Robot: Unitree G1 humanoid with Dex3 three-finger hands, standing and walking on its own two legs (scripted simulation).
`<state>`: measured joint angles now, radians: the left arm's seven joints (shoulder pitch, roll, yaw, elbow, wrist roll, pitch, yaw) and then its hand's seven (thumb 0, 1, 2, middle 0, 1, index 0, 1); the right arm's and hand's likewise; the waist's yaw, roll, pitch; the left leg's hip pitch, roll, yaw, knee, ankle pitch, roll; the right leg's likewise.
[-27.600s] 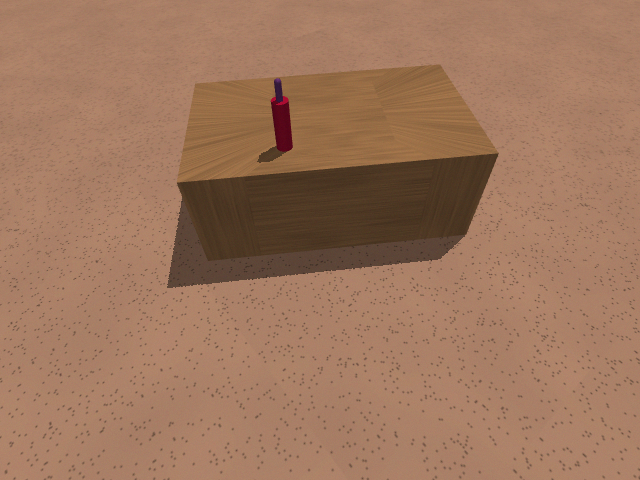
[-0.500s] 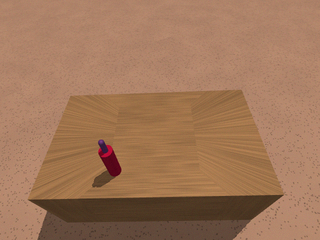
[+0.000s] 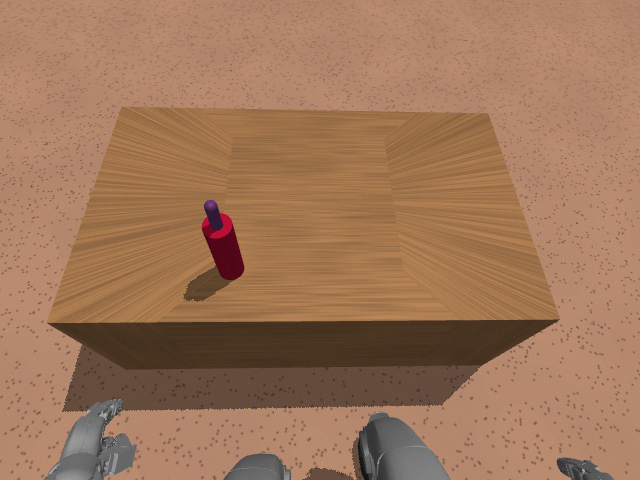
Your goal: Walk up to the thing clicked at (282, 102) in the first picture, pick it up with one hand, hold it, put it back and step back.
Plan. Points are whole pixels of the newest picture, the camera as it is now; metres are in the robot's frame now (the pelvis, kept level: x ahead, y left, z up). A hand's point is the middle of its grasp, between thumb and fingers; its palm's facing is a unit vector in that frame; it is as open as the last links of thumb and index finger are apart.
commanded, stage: step back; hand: left
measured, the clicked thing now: (222, 240) +0.52 +0.19 -0.21
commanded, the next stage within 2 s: none
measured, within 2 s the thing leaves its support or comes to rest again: neither
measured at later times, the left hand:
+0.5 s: hand out of the picture +0.03 +0.24 -0.13, palm faces -0.07 -0.91 -0.40, open 7.4 cm
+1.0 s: hand out of the picture -0.12 +0.26 -0.14, palm faces -0.04 -0.92 -0.39, open 7.4 cm
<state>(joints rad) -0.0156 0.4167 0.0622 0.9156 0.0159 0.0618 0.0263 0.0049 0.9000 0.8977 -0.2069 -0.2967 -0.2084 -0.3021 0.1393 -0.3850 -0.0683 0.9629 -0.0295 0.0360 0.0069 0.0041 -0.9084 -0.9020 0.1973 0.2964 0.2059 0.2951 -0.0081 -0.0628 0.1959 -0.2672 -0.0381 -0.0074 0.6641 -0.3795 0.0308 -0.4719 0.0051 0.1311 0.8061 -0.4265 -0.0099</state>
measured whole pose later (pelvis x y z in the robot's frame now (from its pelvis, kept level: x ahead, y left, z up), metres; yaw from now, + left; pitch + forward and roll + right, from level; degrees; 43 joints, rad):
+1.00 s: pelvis -0.22 -0.02 +0.01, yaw -3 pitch -2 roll -1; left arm 0.18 0.40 0.09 0.82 0.02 0.07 0.00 0.01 0.90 0.90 -0.21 -0.30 -0.21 -0.30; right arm 0.14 -0.37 -0.05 0.82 -0.03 0.02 -0.02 0.01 -0.90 -0.90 0.20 0.30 0.21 0.30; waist 0.02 -0.02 0.18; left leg -0.34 0.04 -0.01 0.61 -0.24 0.00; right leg -0.36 0.06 0.12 1.00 -0.52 0.02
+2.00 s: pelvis -0.54 -0.06 +0.01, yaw +1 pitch -2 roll +2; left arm 0.19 0.37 0.06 0.86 0.05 0.02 0.02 0.01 0.90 0.90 -0.21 -0.30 -0.21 -0.30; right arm 0.17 -0.41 -0.05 0.90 -0.02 0.07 -0.01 0.01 -0.91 -0.90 0.20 0.30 0.21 0.30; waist 0.03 0.03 0.14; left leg -0.40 -0.07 -0.10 0.98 -0.51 -0.03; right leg -0.31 -0.04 -0.02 0.66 -0.31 -0.02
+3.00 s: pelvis -0.56 -0.03 +0.02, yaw +2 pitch -2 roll +0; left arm 0.06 0.37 0.03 1.06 0.01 -0.03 0.01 0.00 0.90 0.90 -0.21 -0.30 -0.21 -0.30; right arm 0.07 -0.33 -0.04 1.07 -0.02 -0.01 0.00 0.01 -0.91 -0.90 0.20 0.30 0.21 0.30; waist 0.02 0.00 0.06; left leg -0.17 -0.02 -0.03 0.51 -0.29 0.01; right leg -0.17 -0.03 0.00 0.49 -0.28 0.02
